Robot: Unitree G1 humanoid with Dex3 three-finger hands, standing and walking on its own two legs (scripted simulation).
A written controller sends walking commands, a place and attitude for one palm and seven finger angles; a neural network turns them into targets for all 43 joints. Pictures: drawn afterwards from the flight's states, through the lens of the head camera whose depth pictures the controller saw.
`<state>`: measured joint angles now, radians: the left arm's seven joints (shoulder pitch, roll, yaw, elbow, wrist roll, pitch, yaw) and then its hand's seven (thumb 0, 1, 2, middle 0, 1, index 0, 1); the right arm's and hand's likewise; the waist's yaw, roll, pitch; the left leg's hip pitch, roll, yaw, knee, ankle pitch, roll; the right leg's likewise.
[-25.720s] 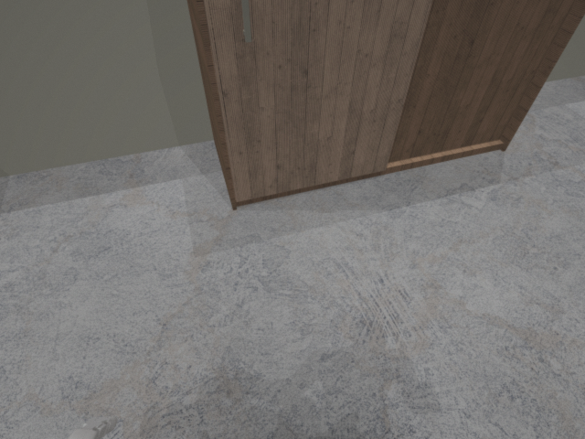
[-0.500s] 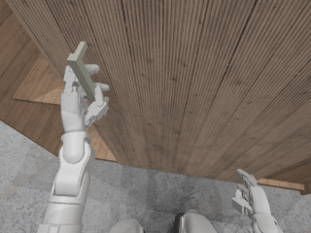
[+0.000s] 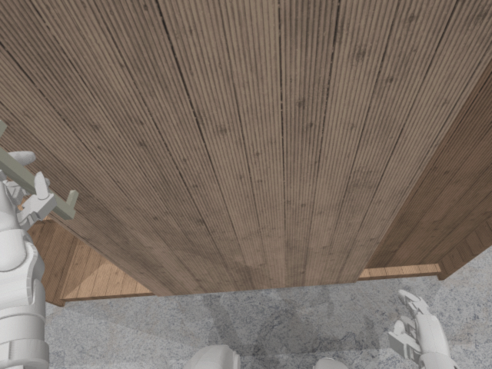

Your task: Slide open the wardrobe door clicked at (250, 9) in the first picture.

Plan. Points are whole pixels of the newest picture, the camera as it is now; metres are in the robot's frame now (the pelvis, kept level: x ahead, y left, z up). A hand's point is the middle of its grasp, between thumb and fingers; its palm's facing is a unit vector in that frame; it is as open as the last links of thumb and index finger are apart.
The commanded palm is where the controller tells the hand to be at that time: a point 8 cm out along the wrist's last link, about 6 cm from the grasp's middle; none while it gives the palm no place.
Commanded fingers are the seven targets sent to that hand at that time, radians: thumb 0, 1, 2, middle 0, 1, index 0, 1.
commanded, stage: stop walking and hold the door there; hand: left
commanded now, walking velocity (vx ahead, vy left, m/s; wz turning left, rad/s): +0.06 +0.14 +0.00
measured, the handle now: (37, 175) +0.38 +0.36 +0.12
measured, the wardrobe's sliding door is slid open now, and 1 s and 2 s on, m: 0.42 0.42 0.42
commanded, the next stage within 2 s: none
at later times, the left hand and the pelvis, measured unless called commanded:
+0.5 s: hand (45, 196) +0.34 +0.32 +0.12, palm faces +0.51 -0.81 -0.28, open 6.0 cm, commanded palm +0.29 +0.34 +0.10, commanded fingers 0.00 0.90 0.90 -0.45 -1.40 -0.45 -1.40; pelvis -0.05 +0.01 +0.01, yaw -5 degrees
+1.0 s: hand (43, 196) +0.33 +0.32 +0.12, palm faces +0.47 -0.84 -0.28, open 5.8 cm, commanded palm +0.29 +0.35 +0.10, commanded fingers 0.00 0.90 0.90 -0.45 -1.40 -0.45 -1.40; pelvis -0.07 +0.02 +0.01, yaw -5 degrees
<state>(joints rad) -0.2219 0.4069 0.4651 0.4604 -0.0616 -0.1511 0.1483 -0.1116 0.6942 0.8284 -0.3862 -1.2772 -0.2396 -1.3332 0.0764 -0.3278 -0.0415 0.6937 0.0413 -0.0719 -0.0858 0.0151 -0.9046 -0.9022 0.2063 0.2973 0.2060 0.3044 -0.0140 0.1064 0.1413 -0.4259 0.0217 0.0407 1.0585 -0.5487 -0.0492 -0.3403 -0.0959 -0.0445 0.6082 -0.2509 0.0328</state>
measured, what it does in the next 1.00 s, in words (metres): steps on the spot: left foot, then right foot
